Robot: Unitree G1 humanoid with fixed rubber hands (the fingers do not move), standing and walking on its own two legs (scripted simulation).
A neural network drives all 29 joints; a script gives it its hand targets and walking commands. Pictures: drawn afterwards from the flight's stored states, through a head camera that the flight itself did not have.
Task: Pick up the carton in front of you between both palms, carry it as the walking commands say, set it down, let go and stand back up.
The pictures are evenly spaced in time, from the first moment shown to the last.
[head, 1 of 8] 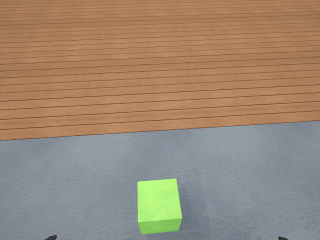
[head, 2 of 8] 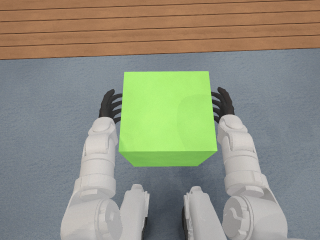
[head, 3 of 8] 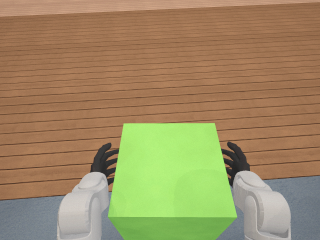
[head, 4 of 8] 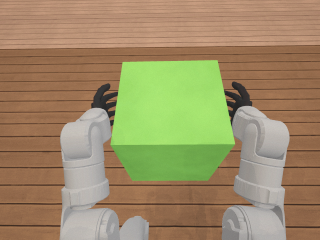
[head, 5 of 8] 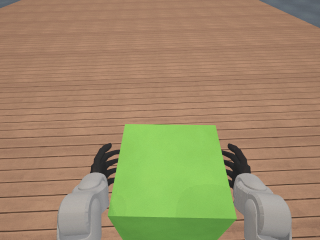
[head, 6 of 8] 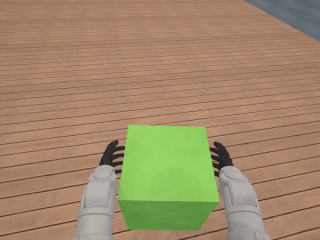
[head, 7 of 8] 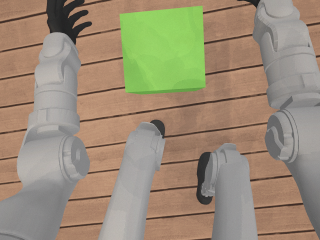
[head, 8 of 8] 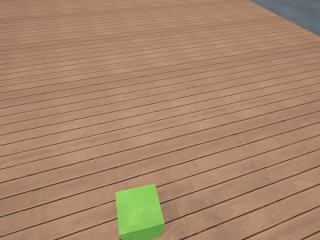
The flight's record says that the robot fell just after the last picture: no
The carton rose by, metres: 0.97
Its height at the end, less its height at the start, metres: +0.24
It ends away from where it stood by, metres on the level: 5.89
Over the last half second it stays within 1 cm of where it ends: yes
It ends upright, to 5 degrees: yes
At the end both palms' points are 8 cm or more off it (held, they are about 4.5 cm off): yes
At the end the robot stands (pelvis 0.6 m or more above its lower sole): yes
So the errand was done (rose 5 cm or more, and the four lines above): yes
